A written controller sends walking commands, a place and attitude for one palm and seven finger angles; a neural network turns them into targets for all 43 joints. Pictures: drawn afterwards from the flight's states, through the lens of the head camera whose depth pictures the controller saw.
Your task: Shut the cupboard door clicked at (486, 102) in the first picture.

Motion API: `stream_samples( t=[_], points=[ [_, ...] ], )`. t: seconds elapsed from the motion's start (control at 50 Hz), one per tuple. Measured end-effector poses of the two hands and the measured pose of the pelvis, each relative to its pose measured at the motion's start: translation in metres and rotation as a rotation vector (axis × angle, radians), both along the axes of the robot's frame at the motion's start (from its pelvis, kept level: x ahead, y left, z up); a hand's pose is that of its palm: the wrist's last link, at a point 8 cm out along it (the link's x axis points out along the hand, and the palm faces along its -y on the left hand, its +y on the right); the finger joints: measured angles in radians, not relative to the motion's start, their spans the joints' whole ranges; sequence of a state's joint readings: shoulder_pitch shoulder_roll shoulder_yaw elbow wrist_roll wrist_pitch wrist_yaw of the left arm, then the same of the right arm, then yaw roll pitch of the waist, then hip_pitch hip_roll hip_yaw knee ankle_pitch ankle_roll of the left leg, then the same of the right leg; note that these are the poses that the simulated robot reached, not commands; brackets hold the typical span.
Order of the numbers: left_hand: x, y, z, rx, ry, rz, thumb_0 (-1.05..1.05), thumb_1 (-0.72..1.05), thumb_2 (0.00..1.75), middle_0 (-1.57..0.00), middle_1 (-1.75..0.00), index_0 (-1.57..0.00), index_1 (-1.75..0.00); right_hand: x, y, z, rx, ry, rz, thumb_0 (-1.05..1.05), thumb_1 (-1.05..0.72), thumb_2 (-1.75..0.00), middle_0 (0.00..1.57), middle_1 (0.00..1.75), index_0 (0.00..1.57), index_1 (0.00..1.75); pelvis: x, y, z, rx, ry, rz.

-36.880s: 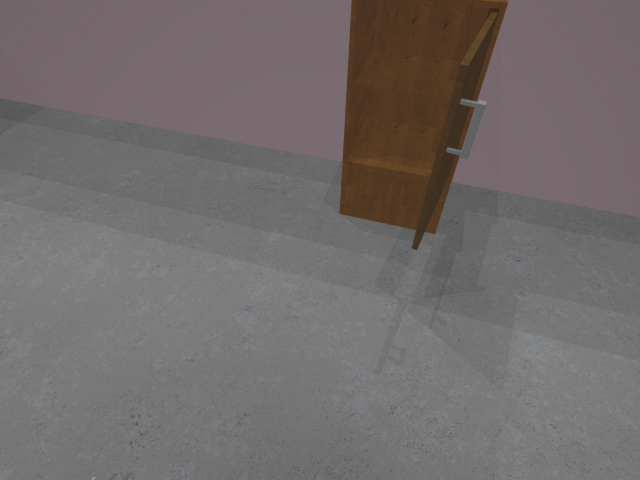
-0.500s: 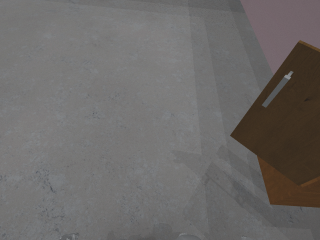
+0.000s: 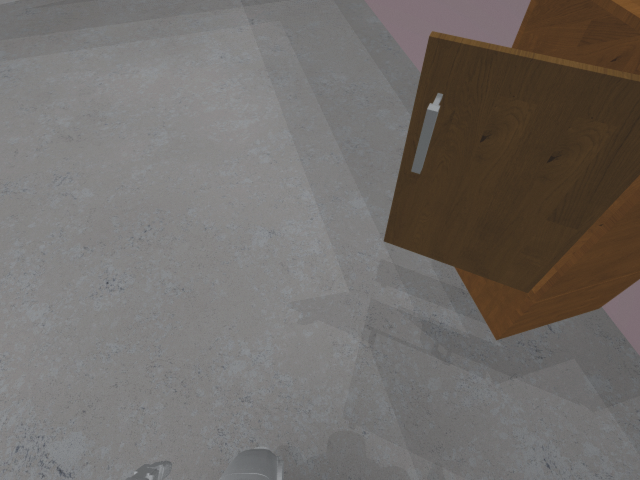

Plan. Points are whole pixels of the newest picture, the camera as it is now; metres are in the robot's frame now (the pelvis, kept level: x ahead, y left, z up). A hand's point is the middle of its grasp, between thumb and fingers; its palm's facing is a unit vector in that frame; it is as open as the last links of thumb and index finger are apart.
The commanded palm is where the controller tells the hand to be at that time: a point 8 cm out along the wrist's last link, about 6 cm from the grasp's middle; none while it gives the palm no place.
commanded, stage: turn to face it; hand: left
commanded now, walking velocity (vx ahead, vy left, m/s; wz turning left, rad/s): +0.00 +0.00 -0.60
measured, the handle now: (427, 135) +0.71 -0.17 -0.03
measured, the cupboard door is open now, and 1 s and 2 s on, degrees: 49 49 49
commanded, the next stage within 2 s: take the last steps up to it in 0.62 s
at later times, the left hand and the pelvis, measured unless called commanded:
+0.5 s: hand (200, 428) +0.20 +0.19 -0.16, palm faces -0.29 -0.93 -0.22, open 7.4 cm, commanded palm none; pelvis +0.02 +0.03 +0.00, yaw -18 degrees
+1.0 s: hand (237, 425) +0.21 +0.14 -0.18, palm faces -0.45 -0.88 -0.13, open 7.4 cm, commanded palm none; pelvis +0.07 +0.00 +0.00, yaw -28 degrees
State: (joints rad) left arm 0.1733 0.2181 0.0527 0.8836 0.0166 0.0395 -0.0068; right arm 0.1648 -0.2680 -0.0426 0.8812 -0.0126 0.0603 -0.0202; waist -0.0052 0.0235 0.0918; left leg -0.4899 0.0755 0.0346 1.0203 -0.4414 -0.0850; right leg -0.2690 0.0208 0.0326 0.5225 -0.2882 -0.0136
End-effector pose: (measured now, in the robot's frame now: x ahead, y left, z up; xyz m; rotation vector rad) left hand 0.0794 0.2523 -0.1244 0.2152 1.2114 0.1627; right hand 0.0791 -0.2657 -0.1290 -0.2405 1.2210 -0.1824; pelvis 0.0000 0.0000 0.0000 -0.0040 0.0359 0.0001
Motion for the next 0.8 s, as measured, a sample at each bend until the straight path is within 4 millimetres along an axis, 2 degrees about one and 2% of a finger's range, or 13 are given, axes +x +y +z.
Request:
stream_samples(
  t=[0.08, 0.16, 0.24, 0.34, 0.44, 0.52, 0.56, 0.6, 0.68, 0.8],
  points=[
    [0.004, 0.005, -0.010, -0.031, 0.027, -0.025, 0.00, 0.90, 0.90, -0.20, -0.30, -0.20, -0.30, 0.016, 0.012, 0.010, -0.011, -0.058, -0.020, 0.01, -0.91, -0.90, 0.20, 0.30, 0.19, 0.29, 0.007, 0.011, -0.001, -0.006, 0.003, -0.046],
    [0.016, 0.020, -0.028, -0.060, 0.045, -0.045, 0.00, 0.90, 0.90, -0.20, -0.30, -0.20, -0.30, 0.023, 0.027, 0.015, -0.041, -0.117, -0.040, 0.00, -0.91, -0.90, 0.20, 0.30, 0.20, 0.29, 0.015, 0.028, -0.009, -0.022, 0.006, -0.096],
    [0.037, 0.030, -0.027, -0.064, 0.055, -0.099, 0.00, 0.91, 0.90, -0.20, -0.30, -0.20, -0.30, 0.008, 0.040, 0.023, -0.052, -0.112, -0.071, 0.00, -0.90, -0.90, 0.20, 0.30, 0.20, 0.29, 0.019, 0.036, -0.004, -0.031, -0.004, -0.162],
    [0.069, 0.030, -0.014, -0.059, 0.031, -0.167, 0.01, 0.91, 0.90, -0.20, -0.30, -0.20, -0.30, -0.026, 0.047, 0.027, -0.043, -0.055, -0.153, 0.00, -0.90, -0.90, 0.21, 0.30, 0.20, 0.30, 0.023, 0.039, 0.006, -0.047, -0.005, -0.222],
    [0.103, 0.012, -0.005, -0.045, 0.001, -0.254, 0.00, 0.91, 0.90, -0.20, -0.30, -0.20, -0.30, -0.071, 0.045, 0.018, -0.016, 0.022, -0.261, 0.00, -0.90, -0.90, 0.21, 0.30, 0.20, 0.30, 0.025, 0.034, 0.007, -0.048, -0.003, -0.277],
    [0.129, -0.017, 0.001, -0.028, -0.039, -0.334, 0.00, 0.91, 0.90, -0.20, -0.30, -0.19, -0.30, -0.109, 0.037, 0.002, 0.017, 0.084, -0.349, 0.00, -0.90, -0.90, 0.21, 0.30, 0.20, 0.30, 0.025, 0.021, 0.001, -0.035, -0.005, -0.316],
    [0.139, -0.033, -0.001, -0.014, -0.075, -0.374, 0.00, 0.91, 0.90, -0.20, -0.30, -0.20, -0.30, -0.127, 0.030, -0.011, 0.037, 0.108, -0.392, 0.00, -0.90, -0.90, 0.21, 0.30, 0.20, 0.30, 0.026, 0.011, -0.008, -0.008, -0.007, -0.333],
    [0.142, -0.046, 0.001, -0.005, -0.091, -0.396, 0.00, 0.91, 0.90, -0.20, -0.30, -0.20, -0.30, -0.139, 0.025, -0.020, 0.046, 0.140, -0.426, 0.00, -0.90, -0.90, 0.21, 0.30, 0.20, 0.30, 0.026, 0.008, -0.011, -0.018, -0.008, -0.345],
    [0.135, -0.060, 0.005, -0.007, -0.068, -0.416, 0.00, 0.91, 0.90, -0.20, -0.30, -0.20, -0.30, -0.141, 0.021, -0.017, 0.048, 0.148, -0.462, 0.01, -0.91, -0.90, 0.20, 0.30, 0.20, 0.29, 0.028, 0.005, -0.003, -0.010, -0.012, -0.375],
    [0.126, -0.065, -0.005, -0.046, -0.007, -0.423, 0.00, 0.90, 0.90, -0.20, -0.30, -0.20, -0.30, -0.118, 0.026, -0.003, 0.043, 0.077, -0.469, 0.01, -0.91, -0.90, 0.20, 0.30, 0.19, 0.29, 0.037, 0.005, 0.001, -0.008, -0.011, -0.403]
  ],
)
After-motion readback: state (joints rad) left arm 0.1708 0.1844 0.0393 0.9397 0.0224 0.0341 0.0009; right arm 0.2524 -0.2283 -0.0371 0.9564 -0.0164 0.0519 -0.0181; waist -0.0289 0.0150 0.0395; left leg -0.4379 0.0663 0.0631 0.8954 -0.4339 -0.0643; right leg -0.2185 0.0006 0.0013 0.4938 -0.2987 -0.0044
